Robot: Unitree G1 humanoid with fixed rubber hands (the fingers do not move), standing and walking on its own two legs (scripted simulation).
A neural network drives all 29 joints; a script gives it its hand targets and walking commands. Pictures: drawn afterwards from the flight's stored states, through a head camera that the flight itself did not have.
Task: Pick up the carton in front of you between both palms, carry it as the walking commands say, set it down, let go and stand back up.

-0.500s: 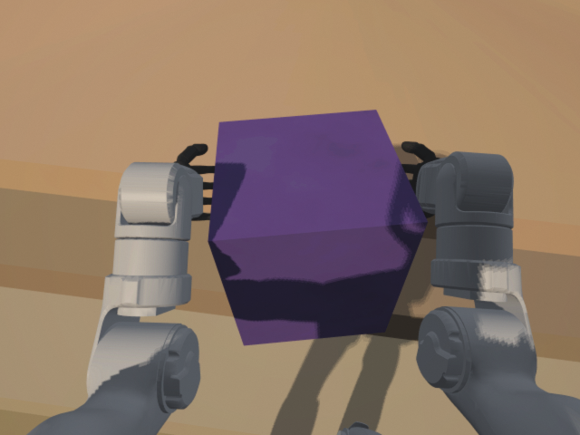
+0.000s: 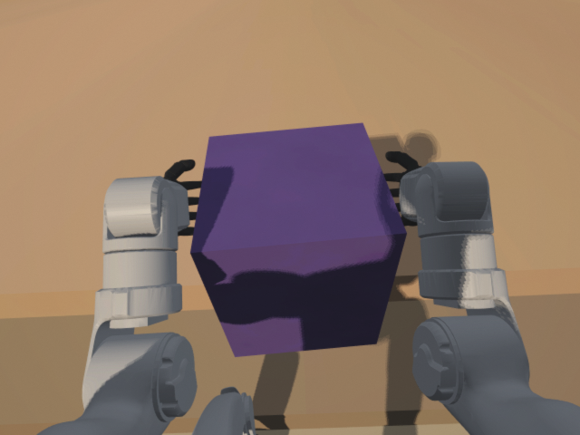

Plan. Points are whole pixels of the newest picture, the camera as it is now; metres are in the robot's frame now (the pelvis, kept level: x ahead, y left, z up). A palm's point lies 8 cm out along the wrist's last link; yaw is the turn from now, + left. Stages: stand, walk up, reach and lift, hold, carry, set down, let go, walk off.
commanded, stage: carry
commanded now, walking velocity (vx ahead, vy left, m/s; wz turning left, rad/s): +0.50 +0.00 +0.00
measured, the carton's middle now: (296, 244) +0.37 -0.01 +0.09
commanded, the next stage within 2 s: none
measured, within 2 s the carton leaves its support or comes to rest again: neither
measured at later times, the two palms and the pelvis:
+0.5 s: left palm (153, 2) +0.63 +0.18 +0.34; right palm out of the picture +0.62 -0.12 +0.36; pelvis +0.26 +0.02 +0.14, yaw +0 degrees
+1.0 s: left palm out of the picture +0.89 +0.17 +0.45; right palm out of the picture +0.90 -0.13 +0.44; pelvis +0.53 +0.01 +0.26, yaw +0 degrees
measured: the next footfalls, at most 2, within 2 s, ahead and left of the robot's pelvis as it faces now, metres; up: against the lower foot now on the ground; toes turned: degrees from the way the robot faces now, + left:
left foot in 0.02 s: +0.21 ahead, +0.13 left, +0.14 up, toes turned +7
right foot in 0.60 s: +0.52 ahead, -0.08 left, +0.28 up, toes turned -6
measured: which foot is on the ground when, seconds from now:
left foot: up 0.00-0.00, down 0.02-0.62, up 0.64-1.00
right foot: down 0.00-0.04, up 0.06-0.58, down 0.60-1.00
